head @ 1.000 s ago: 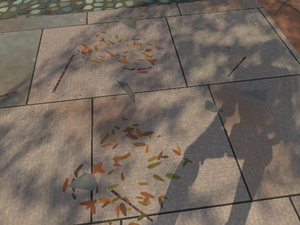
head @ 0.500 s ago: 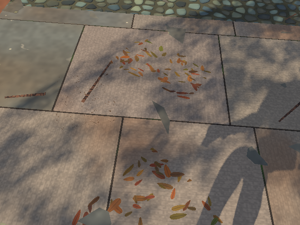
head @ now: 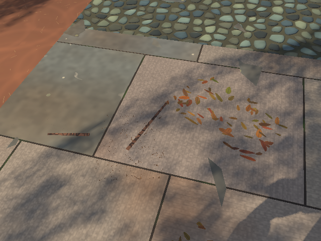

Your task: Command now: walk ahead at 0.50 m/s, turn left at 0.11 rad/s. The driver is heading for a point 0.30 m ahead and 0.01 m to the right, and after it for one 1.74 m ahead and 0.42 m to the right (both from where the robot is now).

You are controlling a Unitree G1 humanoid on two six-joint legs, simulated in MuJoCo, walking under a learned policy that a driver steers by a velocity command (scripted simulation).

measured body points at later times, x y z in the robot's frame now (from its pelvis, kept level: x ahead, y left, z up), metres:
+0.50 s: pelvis +0.18 +0.04 -0.01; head +0.22 +0.06 +0.44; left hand +0.25 +0.30 -0.15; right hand +0.28 -0.21 -0.12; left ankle +0.26 +0.12 -0.75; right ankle +0.14 -0.08 -0.66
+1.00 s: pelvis +0.17 +0.00 +0.00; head +0.19 -0.04 +0.45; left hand +0.37 +0.22 -0.10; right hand +0.16 -0.29 -0.14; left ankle +0.23 +0.14 -0.67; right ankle +0.16 -0.07 -0.75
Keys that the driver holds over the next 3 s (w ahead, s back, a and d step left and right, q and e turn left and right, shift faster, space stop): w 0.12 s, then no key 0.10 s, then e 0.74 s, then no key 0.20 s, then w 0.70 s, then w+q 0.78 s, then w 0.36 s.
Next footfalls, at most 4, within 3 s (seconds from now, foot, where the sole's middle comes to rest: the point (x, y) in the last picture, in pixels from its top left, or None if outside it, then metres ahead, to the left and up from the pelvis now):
0.28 left None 0.30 0.12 -0.78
0.76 right None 0.20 -0.08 -0.78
1.26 left None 0.25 0.10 -0.78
1.70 right None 0.34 -0.21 -0.78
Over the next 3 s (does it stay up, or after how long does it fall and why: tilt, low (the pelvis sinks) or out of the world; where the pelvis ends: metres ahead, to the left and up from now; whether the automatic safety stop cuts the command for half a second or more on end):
stays up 0.95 -0.33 0.00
